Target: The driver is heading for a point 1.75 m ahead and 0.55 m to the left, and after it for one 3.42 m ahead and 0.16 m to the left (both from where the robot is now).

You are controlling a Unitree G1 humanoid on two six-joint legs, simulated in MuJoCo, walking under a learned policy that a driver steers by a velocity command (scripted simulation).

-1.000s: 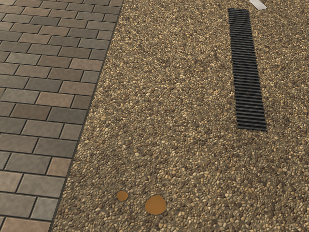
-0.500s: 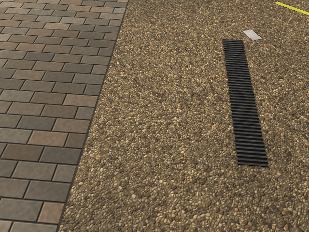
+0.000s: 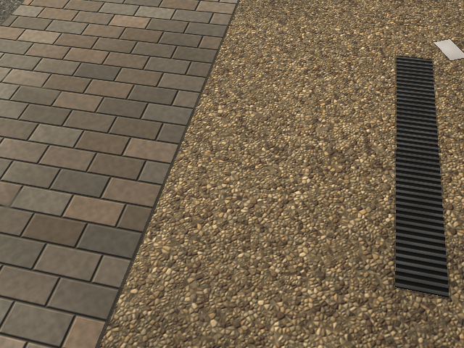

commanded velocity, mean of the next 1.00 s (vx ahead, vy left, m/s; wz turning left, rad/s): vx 0.03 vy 0.00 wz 0.44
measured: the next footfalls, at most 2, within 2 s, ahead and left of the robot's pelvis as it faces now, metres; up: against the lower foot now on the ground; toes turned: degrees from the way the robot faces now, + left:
left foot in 0.28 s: +0.08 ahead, +0.15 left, +0.00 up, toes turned +13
right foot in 0.72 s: +0.16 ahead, -0.07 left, +0.00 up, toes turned +27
